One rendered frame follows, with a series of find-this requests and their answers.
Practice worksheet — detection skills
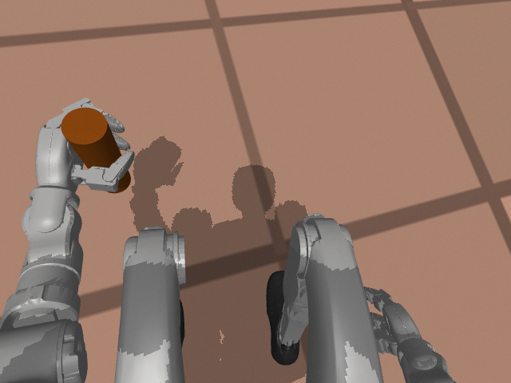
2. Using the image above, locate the right robot arm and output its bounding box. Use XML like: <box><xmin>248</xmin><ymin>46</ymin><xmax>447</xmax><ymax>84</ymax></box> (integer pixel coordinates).
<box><xmin>397</xmin><ymin>338</ymin><xmax>456</xmax><ymax>383</ymax></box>

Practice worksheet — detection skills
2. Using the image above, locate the right robot foot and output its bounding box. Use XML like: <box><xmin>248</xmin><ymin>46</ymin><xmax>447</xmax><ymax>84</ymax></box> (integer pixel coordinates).
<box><xmin>267</xmin><ymin>270</ymin><xmax>299</xmax><ymax>365</ymax></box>

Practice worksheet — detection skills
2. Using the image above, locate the right robot hand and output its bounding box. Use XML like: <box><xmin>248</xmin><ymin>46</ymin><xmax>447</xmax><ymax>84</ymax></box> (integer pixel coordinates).
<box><xmin>364</xmin><ymin>286</ymin><xmax>422</xmax><ymax>356</ymax></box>

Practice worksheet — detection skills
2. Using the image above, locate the left robot arm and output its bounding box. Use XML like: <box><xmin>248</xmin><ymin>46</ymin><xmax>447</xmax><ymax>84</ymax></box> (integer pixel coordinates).
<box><xmin>0</xmin><ymin>186</ymin><xmax>88</xmax><ymax>383</ymax></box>

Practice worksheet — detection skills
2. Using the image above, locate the can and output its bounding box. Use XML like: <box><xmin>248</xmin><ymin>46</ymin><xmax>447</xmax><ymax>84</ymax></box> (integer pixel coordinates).
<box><xmin>61</xmin><ymin>108</ymin><xmax>131</xmax><ymax>193</ymax></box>

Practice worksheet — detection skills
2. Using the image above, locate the left robot hand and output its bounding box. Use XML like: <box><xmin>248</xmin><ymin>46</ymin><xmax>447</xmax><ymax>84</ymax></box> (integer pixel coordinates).
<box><xmin>35</xmin><ymin>98</ymin><xmax>135</xmax><ymax>193</ymax></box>

